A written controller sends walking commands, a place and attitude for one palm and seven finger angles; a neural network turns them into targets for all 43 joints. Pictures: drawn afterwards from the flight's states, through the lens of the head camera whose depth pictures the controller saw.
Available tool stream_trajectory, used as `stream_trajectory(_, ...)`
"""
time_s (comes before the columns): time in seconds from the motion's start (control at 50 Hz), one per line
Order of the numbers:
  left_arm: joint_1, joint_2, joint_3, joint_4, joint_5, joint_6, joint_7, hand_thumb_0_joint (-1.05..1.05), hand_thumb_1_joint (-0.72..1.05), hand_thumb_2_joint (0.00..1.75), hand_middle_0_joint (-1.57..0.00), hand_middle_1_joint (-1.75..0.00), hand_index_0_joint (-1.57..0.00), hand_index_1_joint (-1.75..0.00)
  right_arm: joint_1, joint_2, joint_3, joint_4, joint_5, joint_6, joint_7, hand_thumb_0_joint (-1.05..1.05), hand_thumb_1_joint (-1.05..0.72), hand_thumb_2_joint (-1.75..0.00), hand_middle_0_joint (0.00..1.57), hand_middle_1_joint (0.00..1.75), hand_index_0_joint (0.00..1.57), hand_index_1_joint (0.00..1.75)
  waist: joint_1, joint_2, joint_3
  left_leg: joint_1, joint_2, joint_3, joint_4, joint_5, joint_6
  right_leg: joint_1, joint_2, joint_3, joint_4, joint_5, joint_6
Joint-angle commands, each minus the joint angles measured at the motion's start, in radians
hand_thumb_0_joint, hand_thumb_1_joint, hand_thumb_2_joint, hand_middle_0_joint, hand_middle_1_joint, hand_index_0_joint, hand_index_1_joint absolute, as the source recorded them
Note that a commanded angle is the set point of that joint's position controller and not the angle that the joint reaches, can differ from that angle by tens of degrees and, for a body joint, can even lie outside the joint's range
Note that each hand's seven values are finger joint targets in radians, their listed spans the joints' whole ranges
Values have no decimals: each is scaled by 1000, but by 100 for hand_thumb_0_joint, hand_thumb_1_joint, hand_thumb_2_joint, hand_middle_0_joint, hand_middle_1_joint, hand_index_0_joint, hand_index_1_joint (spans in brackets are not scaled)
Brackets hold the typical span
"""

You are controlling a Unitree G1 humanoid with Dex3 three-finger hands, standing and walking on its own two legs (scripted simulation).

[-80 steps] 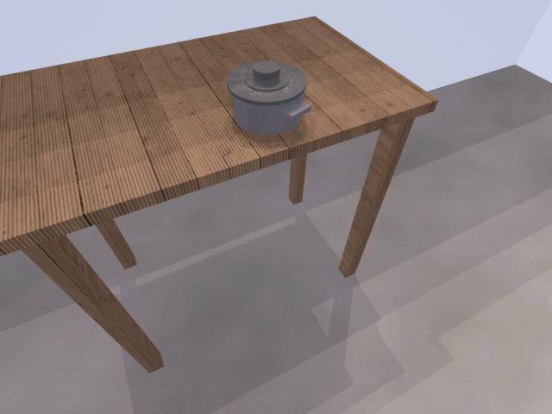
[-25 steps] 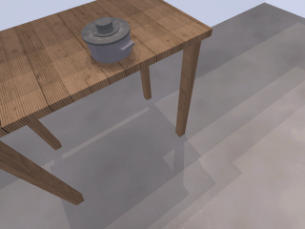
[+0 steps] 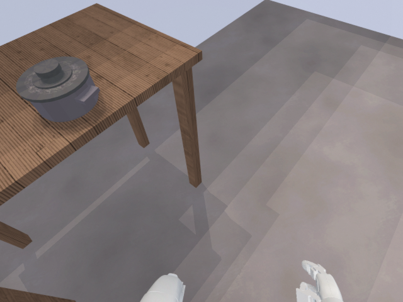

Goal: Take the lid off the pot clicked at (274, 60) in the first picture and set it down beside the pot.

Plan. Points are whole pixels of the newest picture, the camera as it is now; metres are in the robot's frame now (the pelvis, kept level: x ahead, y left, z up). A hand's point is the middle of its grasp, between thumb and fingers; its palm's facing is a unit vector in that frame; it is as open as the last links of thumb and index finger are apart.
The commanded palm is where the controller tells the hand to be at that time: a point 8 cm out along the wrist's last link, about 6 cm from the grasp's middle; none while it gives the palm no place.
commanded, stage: walk to a spot facing it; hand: left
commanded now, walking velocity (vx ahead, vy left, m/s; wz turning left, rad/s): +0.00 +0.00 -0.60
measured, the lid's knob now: (47, 68) +0.52 +0.41 +0.15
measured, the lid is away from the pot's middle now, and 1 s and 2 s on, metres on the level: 0.00 0.00 0.00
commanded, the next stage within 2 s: none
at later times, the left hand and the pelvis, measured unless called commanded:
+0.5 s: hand (120, 257) +0.21 +0.24 -0.17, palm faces -0.28 -0.92 -0.26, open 7.4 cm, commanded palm none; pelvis +0.05 +0.05 +0.00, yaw -18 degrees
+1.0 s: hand (178, 246) +0.25 +0.10 -0.17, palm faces -0.58 -0.78 -0.23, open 7.4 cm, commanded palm none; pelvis +0.05 +0.00 -0.01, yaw -36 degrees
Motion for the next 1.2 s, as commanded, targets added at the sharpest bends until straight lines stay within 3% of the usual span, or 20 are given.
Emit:
stream_trajectory(0.0,75,212,59,-71,4,-21,14,0,90,90,-20,-30,-20,-30,-68,-80,-19,-136,5,-34,-4,0,-90,-90,20,30,20,30,3,-73,-114,-66,-4,-9,-57,-35,10,181,-318,308,15,765,-66)
stream_trajectory(0.14,32,236,66,-97,7,-17,16,0,90,90,-20,-30,-20,-30,-14,-82,-20,-166,14,-52,-8,0,-90,-90,20,30,20,30,-15,-110,-158,69,-44,-5,-284,-67,33,207,-280,362,74,894,-51)
stream_trajectory(0.2,-56,247,65,-120,-5,-20,10,0,90,90,-20,-30,-20,-30,165,-100,-29,-131,17,-55,-14,0,-90,-90,20,30,20,30,-112,-75,-207,372,-39,-8,-581,134,53,40,-210,296,191,789,22)
stream_trajectory(0.22,-54,221,62,-133,-14,-23,5,0,90,90,-20,-30,-20,-30,224,-139,-37,-119,10,-60,-18,0,-90,-90,20,30,20,30,-126,-2,-249,566,77,-104,-660,291,95,-115,-123,211,272,500,72)
stream_trajectory(0.24,-22,182,57,-140,-19,-28,-4,0,90,90,-20,-30,-20,-30,227,-206,-49,-127,2,-67,-14,0,-90,-90,20,30,20,30,-98,224,-245,692,349,-377,-686,588,200,-343,-1,46,469,-209,137)
stream_trajectory(0.26,2,191,60,-125,0,-33,-4,0,90,90,-20,-30,-20,-30,231,-195,-36,-133,-2,-61,-8,0,-90,-90,20,30,20,30,-72,190,-174,614,452,-420,-649,763,279,-394,-64,-81,648,-359,169)
stream_trajectory(0.28,10,201,54,-130,10,-33,-5,0,90,90,-20,-30,-20,-30,222,-165,-26,-146,-5,-57,-1,0,-90,-90,20,30,20,30,-61,97,-137,558,429,-352,-640,833,294,-405,-99,-99,720,-348,183)
stream_trajectory(0.36,-81,183,42,-130,7,4,-37,0,90,90,-20,-30,-20,-30,210,-138,-1,-123,-20,-74,-12,0,-90,-90,20,30,20,30,-53,184,-106,470,289,-117,-660,790,251,-419,-174,-156,776,-246,192)
stream_trajectory(0.56,-251,124,4,-154,3,13,-72,0,90,90,-20,-30,-20,-30,322,-216,-38,-58,-22,-76,3,0,-90,-90,20,30,20,30,-113,221,-109,471,282,122,-606,765,195,-259,-204,-342,309,-125,165)
stream_trajectory(0.62,-136,168,18,-115,6,-8,-67,0,90,90,-20,-30,-20,-30,325,-215,-42,-51,-16,-73,5,0,-90,-90,20,30,20,30,-46,122,-169,390,256,186,-384,666,112,-8,-189,-347,58,54,130)
stream_trajectory(0.64,-32,259,38,-85,14,-22,-54,0,90,90,-20,-30,-20,-30,346,-169,-31,-60,-6,-70,15,0,-90,-90,20,30,20,30,-3,-81,-244,149,209,244,-159,362,53,267,-334,-175,3,280,64)
stream_trajectory(0.66,34,364,64,-76,8,-20,-35,0,90,90,-20,-30,-20,-30,295,-104,-11,-104,-6,-61,15,0,-90,-90,20,30,20,30,23,-311,-270,-65,66,235,121,-273,5,290,-599,194,-29,651,-57)
stream_trajectory(0.68,46,349,65,-72,-6,-15,-19,0,90,90,-20,-30,-20,-30,258,-138,-15,-101,-6,-51,0,0,-90,-90,20,30,20,30,34,-220,-267,-83,99,78,200,-290,20,239,-602,170,-22,647,-115)
stream_trajectory(0.72,-93,277,53,-109,-2,5,-11,0,90,90,-20,-30,-20,-30,239,-133,-20,-75,-6,-41,1,0,-90,-90,20,30,20,30,-20,-188,-175,-66,123,74,182,-174,24,92,-465,53,-40,349,-83)
stream_trajectory(0.78,-170,241,39,-135,6,0,-5,0,90,90,-20,-30,-20,-30,272,-121,-22,-48,-13,-35,8,0,-90,-90,20,30,20,30,-67,-161,-156,31,94,99,62,-89,2,-19,-402,-17,-33,381,-55)
stream_trajectory(0.94,-153,255,48,-144,13,6,-16,0,90,90,-20,-30,-20,-30,238,-80,-24,-71,-1,-43,8,0,-90,-90,20,30,20,30,-66,-170,-138,156,16,116,-212,-56,15,-136,-372,119,-49,223,-54)
stream_trajectory(1.02,-172,214,43,-149,3,15,-23,0,90,90,-20,-30,-20,-30,336,-95,-27,-46,-2,-62,0,0,-90,-90,20,30,20,30,-115,-152,-179,441,7,114,-537,46,36,-281,-277,116,16,-49,29)
stream_trajectory(1.06,-172,112,26,-191,-2,15,-39,0,90,90,-20,-30,-20,-30,393,-263,-57,-54,-29,-73,-5,0,-90,-90,20,30,20,30,-149,317,-125,533,431,-418,-879,-402,172,-601,-46,-184,457,-381,142)
stream_trajectory(1.08,-207,154,36,-200,13,11,-45,0,90,90,-20,-30,-20,-30,343,-261,-51,-62,-23,-69,-3,0,-90,-90,20,30,20,30,-136,223,-43,399,504,-449,-915,-472,227,-595,-165,-182,578,-305,146)
stream_trajectory(1.18,-111,125,44,-107,21,7,-89,0,90,90,-20,-30,-20,-30,252,-135,-13,-55,-17,-104,-2,0,-90,-90,20,30,20,30,-59,147,-53,371,281,-12,-863,-142,160,-537,-219,-259,756,-30,175)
